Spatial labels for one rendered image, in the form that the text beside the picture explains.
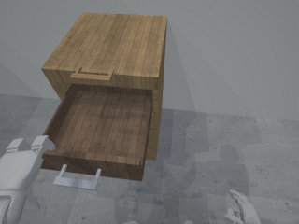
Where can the drawer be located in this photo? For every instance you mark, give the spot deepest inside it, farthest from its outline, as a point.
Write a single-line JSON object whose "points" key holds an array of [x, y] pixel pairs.
{"points": [[101, 127]]}

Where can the cabinet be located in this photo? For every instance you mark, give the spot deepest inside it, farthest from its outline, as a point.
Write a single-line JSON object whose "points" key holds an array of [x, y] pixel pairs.
{"points": [[128, 47]]}

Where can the handle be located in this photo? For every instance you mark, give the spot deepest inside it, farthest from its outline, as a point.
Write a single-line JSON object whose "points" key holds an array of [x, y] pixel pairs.
{"points": [[91, 79], [61, 181]]}

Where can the left robot hand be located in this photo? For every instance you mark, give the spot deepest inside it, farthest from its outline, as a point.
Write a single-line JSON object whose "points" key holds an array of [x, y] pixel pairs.
{"points": [[20, 165]]}

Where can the robot left forearm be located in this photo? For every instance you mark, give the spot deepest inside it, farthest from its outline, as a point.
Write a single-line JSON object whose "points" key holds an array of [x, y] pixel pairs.
{"points": [[12, 202]]}

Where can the right robot hand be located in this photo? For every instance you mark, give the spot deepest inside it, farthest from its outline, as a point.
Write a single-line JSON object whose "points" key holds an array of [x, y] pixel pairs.
{"points": [[246, 214]]}

